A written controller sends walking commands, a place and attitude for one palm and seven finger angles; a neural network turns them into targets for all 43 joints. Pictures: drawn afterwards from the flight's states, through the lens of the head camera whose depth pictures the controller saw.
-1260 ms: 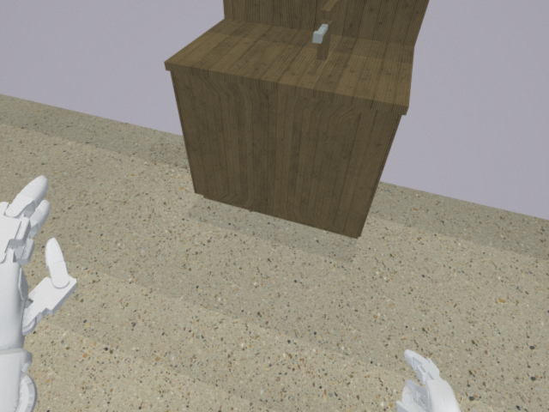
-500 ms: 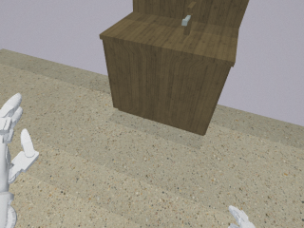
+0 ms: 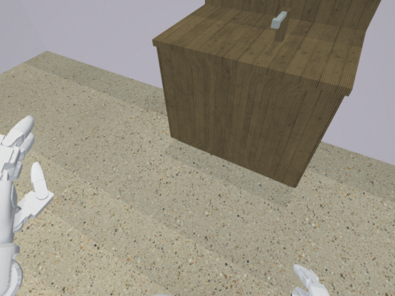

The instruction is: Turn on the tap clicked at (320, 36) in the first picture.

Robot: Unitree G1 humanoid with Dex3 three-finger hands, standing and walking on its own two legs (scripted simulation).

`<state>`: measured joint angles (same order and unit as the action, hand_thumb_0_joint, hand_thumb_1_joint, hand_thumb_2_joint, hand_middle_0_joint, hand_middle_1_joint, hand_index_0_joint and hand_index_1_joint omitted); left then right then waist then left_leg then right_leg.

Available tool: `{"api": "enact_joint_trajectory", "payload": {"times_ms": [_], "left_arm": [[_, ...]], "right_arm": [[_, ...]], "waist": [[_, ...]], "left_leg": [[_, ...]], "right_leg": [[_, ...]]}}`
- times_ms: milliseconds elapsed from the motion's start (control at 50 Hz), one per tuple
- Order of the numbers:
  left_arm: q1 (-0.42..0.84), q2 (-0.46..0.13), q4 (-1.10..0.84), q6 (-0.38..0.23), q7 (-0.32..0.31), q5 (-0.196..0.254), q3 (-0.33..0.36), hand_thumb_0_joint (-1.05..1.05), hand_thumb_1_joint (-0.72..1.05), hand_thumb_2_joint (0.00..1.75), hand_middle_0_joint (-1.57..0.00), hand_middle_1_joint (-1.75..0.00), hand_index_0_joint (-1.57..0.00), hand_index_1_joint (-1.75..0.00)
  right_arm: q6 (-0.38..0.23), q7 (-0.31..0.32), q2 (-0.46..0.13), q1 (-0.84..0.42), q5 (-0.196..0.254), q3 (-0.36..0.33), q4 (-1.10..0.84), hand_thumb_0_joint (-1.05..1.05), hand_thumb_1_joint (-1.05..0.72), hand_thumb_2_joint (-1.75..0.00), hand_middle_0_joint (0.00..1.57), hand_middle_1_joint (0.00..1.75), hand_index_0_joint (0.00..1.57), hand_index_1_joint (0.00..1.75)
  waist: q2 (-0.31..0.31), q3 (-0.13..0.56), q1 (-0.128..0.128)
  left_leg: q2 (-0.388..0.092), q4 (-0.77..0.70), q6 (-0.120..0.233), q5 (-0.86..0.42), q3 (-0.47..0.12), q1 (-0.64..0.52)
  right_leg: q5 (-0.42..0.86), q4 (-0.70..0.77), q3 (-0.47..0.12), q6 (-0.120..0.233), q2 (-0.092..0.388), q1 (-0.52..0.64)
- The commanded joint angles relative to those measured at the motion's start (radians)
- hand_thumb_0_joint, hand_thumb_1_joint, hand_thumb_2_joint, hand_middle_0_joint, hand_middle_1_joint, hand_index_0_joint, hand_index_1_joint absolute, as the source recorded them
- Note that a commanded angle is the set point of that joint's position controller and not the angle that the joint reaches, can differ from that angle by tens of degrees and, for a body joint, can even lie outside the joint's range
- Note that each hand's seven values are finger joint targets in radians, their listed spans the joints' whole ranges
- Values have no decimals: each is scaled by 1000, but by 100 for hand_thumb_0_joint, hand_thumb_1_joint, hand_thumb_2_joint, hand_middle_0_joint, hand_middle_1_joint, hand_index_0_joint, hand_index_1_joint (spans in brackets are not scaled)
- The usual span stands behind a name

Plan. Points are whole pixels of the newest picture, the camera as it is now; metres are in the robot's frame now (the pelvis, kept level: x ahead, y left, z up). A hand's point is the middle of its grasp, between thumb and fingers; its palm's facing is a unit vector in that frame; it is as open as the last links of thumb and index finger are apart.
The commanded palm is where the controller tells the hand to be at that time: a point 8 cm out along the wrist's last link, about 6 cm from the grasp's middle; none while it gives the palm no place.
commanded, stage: walk to a spot facing it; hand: left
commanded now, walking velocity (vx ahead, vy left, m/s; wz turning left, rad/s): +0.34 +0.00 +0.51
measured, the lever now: (276, 23) +1.01 -0.24 +0.11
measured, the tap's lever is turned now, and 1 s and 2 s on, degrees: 0 0 0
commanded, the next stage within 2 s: turn to face it in 1.00 s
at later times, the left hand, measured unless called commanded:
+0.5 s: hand (41, 128) +0.34 +0.29 +0.19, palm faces +0.53 -0.74 -0.40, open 7.4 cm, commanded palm +0.26 +0.32 +0.19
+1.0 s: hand (56, 114) +0.37 +0.27 +0.21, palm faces +0.69 -0.58 -0.44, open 7.4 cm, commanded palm +0.28 +0.30 +0.19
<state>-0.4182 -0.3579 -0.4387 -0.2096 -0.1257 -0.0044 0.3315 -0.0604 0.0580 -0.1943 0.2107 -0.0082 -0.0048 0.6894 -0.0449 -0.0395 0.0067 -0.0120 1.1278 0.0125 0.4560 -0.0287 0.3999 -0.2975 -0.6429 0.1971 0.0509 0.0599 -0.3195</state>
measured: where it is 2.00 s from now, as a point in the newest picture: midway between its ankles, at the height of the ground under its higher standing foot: outside the picture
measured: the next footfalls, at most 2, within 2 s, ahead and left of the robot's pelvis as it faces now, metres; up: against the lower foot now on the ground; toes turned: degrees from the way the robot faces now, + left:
left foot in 0.36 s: +0.21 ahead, +0.15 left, +0.00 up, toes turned +17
right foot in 0.70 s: +0.35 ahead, -0.11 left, +0.00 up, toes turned +6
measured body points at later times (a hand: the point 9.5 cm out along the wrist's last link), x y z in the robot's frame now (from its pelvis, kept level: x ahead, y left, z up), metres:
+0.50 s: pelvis +0.15 +0.01 +0.00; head +0.17 +0.04 +0.45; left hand +0.31 +0.33 +0.22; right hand +0.36 -0.15 -0.08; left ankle +0.17 +0.14 -0.72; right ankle +0.14 -0.11 -0.64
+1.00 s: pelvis +0.26 -0.02 +0.01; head +0.30 -0.01 +0.46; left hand +0.32 +0.30 +0.23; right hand +0.54 -0.19 -0.06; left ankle +0.23 +0.13 -0.69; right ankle +0.31 -0.11 -0.72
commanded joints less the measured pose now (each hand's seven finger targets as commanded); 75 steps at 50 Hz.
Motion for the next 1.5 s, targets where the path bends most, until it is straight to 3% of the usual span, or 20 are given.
{"api": "enact_joint_trajectory", "payload": {"times_ms": [0, 60, 280, 300, 340, 360, 500, 640, 660, 680, 700, 720, 840, 1000, 1020, 1060, 1180, 1320, 1400, 1480], "left_arm": [[-44, -213, -194, -76, -27, 9, 176, 0, 90, 90, -20, -30, -20, -30], [20, -198, -270, -80, -30, 13, 152, 0, 90, 90, -20, -30, -20, -30], [25, -178, -360, -46, -91, 26, 147, 0, 90, 90, -20, -30, -20, -30], [43, -182, -377, -58, -92, 26, 146, 0, 90, 90, -20, -30, -20, -30], [31, -184, -415, -82, -88, 26, 145, 0, 90, 90, -20, -30, -20, -30], [91, -247, -381, -78, -79, 7, 171, 0, 90, 90, -20, -30, -20, -30], [-74, -178, -433, -76, -39, 49, 185, 0, 90, 90, -20, -30, -20, -30], [-10, -129, -203, -28, -30, 34, 146, 0, 90, 90, -20, -30, -20, -30], [22, -134, -181, -16, -30, 23, 135, 0, 90, 90, -20, -30, -20, -30], [53, -189, -157, -2, -40, 13, 155, 0, 90, 90, -20, -30, -20, -30], [80, -230, -142, 10, -52, 24, 180, 0, 90, 90, -20, -30, -20, -30], [119, -197, -132, 12, -52, 15, 145, 0, 90, 90, -20, -30, -20, -30], [81, -230, -366, -44, -62, 13, 159, 0, 90, 90, -20, -30, -20, -30], [-85, -202, -392, -21, -92, 61, 218, 0, 90, 90, -20, -30, -20, -30], [-98, -177, -381, -22, -87, 68, 192, 0, 90, 90, -20, -30, -20, -30], [-64, -194, -396, -64, -68, 64, 188, 0, 90, 90, -20, -30, -20, -30], [-29, -142, -417, -51, -41, 38, 107, 0, 90, 90, -20, -30, -20, -30], [108, -171, -282, -16, -54, 17, 111, 0, 90, 90, -20, -30, -20, -30], [220, -178, -151, 7, -40, 30, 97, 0, 90, 90, -20, -30, -20, -30], [78, -154, -110, -25, -27, 37, 103, 0, 90, 90, -20, -30, -20, -30]], "right_arm": [[-20, 12, -103, -121, -1, -36, -189, 0, -90, -90, 20, 30, 20, 30], [-7, 8, -105, -116, -2, -37, -209, 0, -90, -90, 20, 30, 20, 30], [-27, 30, -90, -30, -1, -62, -277, 0, -90, -90, 20, 30, 20, 30], [-27, 37, -100, -23, 2, -66, -284, 0, -90, -90, 20, 30, 20, 30], [-45, 19, -113, -43, 4, -49, -293, 0, -90, -90, 20, 30, 20, 30], [-46, 0, -121, -52, 9, -46, -278, 0, -90, -90, 20, 30, 20, 30], [-70, -19, -98, -77, 22, -48, -232, 0, -90, -90, 20, 30, 20, 30], [-69, 10, -99, -63, 23, -40, -207, 0, -90, -90, 20, 30, 20, 30], [-66, 12, -84, -56, 28, -37, -204, 0, -90, -90, 20, 30, 20, 30], [-59, 16, -47, -53, 26, -29, -213, 0, -90, -90, 20, 30, 20, 30], [-69, 24, -92, -100, 14, -34, -212, 0, -90, -90, 20, 30, 20, 30], [-69, 23, -97, -104, -1, -30, -198, 0, -90, -90, 20, 30, 20, 30], [-28, 26, -88, -153, 0, -28, -223, 0, -90, -90, 20, 30, 20, 30], [1, 33, -90, -59, 0, -58, -294, 0, -90, -90, 20, 30, 20, 30], [1, 36, -106, -31, 7, -68, -292, 0, -90, -90, 20, 30, 20, 30], [-27, 15, -147, -47, 8, -70, -296, 0, -90, -90, 20, 30, 20, 30], [-64, -29, -130, -45, 26, -63, -253, 0, -90, -90, 20, 30, 20, 30], [-95, -3, -108, -73, 18, -22, -231, 0, -90, -90, 20, 30, 20, 30], [-87, -7, -101, -89, 6, -31, -214, 0, -90, -90, 20, 30, 20, 30], [-33, -8, -78, -111, 7, -4, -209, 0, -90, -90, 20, 30, 20, 30]], "waist": [[121, 35, -14], [149, 45, 0], [149, 205, 13], [47, 259, 37], [-299, 281, 9], [-141, 205, 25], [-222, 143, -17], [-90, 116, -26], [52, 129, -30], [406, 144, -28], [429, 136, -47], [276, 118, -32], [222, 131, -13], [138, 229, 8], [19, 249, 36], [-348, 216, 4], [-214, 194, 1], [-130, 116, -24], [350, 47, -21], [179, 119, -25]], "left_leg": [[-90, 242, -30, -99, -11, 336], [-122, 63, -40, -155, 33, 280], [47, -597, -1, -239, 323, -190], [11, -627, 31, -284, 246, -380], [-427, -724, 283, -792, -506, -611], [-442, -754, 295, -738, -538, -538], [-245, -812, 172, -372, -90, -154], [-187, -613, 89, -220, -15, -45], [-121, -428, 55, -123, 36, 20], [13, -98, -9, 134, 140, 258], [8, 143, -26, 176, 33, 323], [-31, 205, -33, 113, -20, 299], [-92, -50, -61, -13, 80, 95], [5, -595, -59, -211, 222, -133], [-34, -677, -32, -356, 151, -248], [-417, -718, 214, -1197, -418, -396], [-243, -705, 116, -751, -17, -233], [-241, -663, 25, -122, 96, -27], [-34, -57, -67, 60, 34, 62], [-46, -20, -87, -80, 29, 121]], "right_leg": [[-4, 386, -402, 106, 344, 178], [123, 387, -192, 79, 315, 157], [586, -66, 28, 9, 244, 217], [546, -280, 48, -34, 210, 97], [-349, -731, -79, -97, -10, -328], [-332, -785, -179, -76, 17, -394], [-78, -354, -103, -111, 57, -183], [23, 133, 12, -132, -35, 157], [16, 245, -95, -98, 56, 231], [66, 342, -479, 7, 337, 362], [179, 375, -625, 82, 482, 318], [216, 358, -564, 101, 484, 268], [501, 244, -77, 35, 333, 164], [589, -17, -20, -8, 299, 190], [503, -196, 4, -57, 255, 109], [-421, -539, -84, -138, 19, -274], [-100, -323, -112, -107, -5, -128], [28, 125, -95, -99, -48, 153], [41, 453, -692, 72, 269, -49], [182, 335, -472, 73, 161, 98]]}}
